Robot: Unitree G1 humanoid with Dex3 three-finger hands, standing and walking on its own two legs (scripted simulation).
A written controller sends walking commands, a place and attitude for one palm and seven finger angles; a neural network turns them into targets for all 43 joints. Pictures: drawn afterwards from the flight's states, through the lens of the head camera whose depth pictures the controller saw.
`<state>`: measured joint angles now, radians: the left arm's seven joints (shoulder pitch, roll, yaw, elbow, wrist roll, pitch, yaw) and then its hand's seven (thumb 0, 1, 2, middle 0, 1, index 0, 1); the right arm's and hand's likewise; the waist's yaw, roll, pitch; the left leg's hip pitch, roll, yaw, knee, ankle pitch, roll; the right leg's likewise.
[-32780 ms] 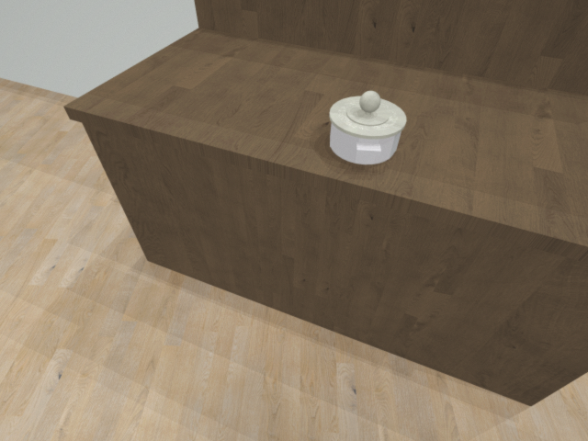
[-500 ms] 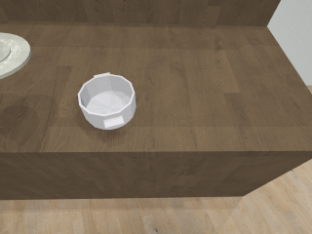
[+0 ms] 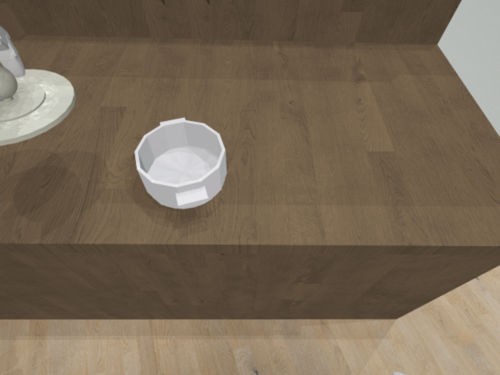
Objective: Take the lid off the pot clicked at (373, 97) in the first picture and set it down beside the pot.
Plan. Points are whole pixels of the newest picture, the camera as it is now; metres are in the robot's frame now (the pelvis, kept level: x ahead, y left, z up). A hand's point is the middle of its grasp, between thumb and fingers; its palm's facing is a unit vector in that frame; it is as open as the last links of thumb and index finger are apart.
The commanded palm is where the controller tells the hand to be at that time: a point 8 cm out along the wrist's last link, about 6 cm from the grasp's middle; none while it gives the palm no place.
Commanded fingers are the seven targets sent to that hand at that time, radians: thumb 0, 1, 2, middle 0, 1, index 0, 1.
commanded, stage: lower the lid onto the table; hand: left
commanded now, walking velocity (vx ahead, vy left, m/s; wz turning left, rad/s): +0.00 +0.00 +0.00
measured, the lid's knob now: out of the picture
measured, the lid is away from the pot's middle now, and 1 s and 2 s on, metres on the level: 0.23 0.23 0.24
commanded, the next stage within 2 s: none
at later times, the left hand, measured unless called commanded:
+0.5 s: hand (2, 105) +0.45 +0.33 +0.19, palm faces -0.35 -0.11 -0.93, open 7.9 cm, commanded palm +0.46 +0.34 +0.25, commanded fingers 0.00 0.66 0.98 -0.95 -1.11 -0.78 -1.01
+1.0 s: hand (12, 123) +0.45 +0.35 +0.15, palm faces -0.39 -0.15 -0.91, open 7.9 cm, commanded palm +0.48 +0.35 +0.21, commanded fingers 0.00 0.66 0.98 -0.95 -1.11 -0.78 -1.01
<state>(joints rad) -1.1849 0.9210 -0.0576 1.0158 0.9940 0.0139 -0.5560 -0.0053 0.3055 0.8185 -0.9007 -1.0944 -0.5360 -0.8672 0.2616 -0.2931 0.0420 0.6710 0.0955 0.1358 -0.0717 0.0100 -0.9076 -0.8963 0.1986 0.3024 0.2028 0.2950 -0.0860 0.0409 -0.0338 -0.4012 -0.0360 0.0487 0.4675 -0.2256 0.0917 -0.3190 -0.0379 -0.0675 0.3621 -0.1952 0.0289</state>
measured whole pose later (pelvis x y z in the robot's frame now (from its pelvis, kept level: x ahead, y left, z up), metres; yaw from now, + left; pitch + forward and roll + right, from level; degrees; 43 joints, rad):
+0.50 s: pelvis -0.01 +0.00 +0.00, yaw -1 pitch +9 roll -2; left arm -1.14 0.93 -0.04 1.09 0.99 -0.07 -0.52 0.00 0.31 0.82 -0.90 -1.10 -0.53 -0.87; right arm 0.32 -0.31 0.04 0.70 0.09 0.13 -0.09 0.01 -0.91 -0.90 0.20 0.30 0.20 0.29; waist -0.11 0.03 -0.03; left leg -0.42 -0.02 0.05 0.49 -0.23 0.09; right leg -0.34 -0.03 -0.06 0.38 -0.19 0.03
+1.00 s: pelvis +0.00 +0.00 -0.01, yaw -1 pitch +11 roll -3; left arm -1.11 0.94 -0.02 1.13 0.98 -0.12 -0.50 0.00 0.31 0.82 -0.90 -1.10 -0.53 -0.87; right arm 0.30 -0.30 0.04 0.70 0.10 0.13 -0.10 0.01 -0.91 -0.90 0.20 0.30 0.20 0.30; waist -0.12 0.02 -0.04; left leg -0.48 -0.01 0.05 0.55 -0.27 0.09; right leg -0.39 -0.02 -0.06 0.42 -0.22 0.03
